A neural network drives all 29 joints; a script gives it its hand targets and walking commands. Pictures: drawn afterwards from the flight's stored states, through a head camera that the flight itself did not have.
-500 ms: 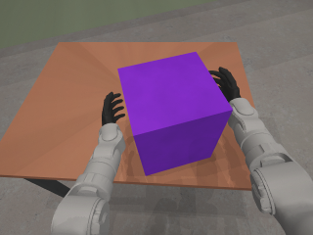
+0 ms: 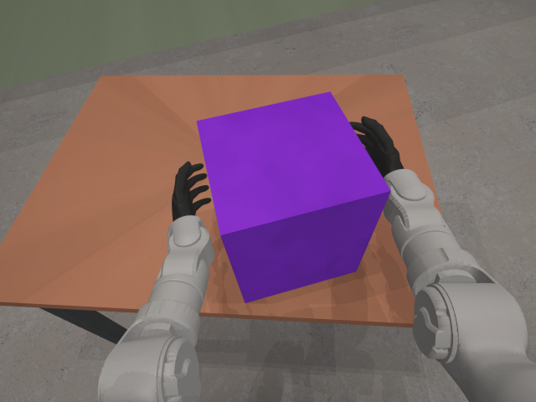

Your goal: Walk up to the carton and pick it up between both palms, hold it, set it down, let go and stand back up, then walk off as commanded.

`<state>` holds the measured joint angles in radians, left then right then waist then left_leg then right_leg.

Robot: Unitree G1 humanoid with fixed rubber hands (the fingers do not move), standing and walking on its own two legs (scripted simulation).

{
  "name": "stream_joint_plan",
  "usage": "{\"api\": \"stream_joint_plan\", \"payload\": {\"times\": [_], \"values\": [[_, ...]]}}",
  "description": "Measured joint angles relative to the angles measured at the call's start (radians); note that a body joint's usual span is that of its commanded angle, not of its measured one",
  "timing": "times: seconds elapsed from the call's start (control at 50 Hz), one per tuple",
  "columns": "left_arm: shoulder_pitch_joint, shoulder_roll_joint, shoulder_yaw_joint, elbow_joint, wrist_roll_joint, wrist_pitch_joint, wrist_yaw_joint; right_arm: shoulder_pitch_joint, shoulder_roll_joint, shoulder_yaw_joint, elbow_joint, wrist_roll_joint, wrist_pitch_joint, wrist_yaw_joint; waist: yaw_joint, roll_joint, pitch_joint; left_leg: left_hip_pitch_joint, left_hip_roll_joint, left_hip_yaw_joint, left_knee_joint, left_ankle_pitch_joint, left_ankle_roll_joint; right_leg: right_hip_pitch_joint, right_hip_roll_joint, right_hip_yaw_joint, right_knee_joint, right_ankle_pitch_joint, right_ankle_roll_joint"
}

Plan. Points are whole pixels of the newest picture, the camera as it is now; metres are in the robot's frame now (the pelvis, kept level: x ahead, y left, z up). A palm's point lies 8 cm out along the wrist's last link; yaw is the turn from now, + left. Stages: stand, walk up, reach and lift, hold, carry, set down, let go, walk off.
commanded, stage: reach and lift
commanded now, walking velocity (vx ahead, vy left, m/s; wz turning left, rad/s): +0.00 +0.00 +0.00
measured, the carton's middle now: (284, 204) +0.43 +0.04 +0.01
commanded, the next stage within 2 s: none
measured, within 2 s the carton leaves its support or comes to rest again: leaves its support in 0.68 s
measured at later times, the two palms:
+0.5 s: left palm (187, 215) +0.37 +0.19 +0.04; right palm (383, 166) +0.46 -0.10 +0.08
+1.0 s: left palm (178, 222) +0.36 +0.20 +0.04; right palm (376, 171) +0.45 -0.09 +0.09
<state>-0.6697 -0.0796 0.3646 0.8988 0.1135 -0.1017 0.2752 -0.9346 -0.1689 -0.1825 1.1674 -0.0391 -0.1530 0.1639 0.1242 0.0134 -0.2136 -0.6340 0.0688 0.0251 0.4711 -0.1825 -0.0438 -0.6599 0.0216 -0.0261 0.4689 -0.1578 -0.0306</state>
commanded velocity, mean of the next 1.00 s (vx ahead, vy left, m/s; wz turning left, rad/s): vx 0.00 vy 0.00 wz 0.00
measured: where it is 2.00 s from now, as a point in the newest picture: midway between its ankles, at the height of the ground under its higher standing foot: outside the picture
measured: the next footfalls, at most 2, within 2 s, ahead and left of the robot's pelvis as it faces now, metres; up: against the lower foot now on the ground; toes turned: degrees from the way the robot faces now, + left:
none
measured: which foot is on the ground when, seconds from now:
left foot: down 0.00-1.00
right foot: down 0.00-1.00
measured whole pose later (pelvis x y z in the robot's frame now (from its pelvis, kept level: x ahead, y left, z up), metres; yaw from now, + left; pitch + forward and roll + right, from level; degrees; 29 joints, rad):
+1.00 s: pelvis +0.00 +0.00 +0.00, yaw +0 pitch +19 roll +0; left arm -0.64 -0.08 0.39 0.95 0.12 -0.15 0.30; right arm -0.91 -0.13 -0.14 1.25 -0.10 -0.30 0.07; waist 0.12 0.01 -0.24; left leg -0.59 0.07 0.03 0.41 -0.14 -0.05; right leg -0.62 0.02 -0.03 0.40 -0.12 -0.03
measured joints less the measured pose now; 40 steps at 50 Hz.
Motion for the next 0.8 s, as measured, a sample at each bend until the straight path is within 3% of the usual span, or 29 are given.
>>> {"api": "stream_joint_plan", "payload": {"times": [0.18, 0.8], "values": [[0.011, 0.0, 0.027, 0.002, 0.01, -0.015, -0.011, 0.009, 0.03, -0.037, 0.005, -0.056, -0.042, -0.017, 0.0, 0.0, 0.006, 0.033, -0.001, 0.0, -0.046, 0.018, -0.002, 0.019, 0.0, -0.002, -0.015, 0.0, -0.001], [0.027, -0.001, 0.029, 0.045, 0.01, -0.077, 0.016, 0.022, 0.038, 0.032, 0.067, -0.065, -0.167, -0.085, 0.0, 0.0, -0.024, 0.039, -0.001, 0.0, -0.068, 0.036, -0.006, 0.032, 0.0, -0.003, -0.05, 0.025, -0.002]]}}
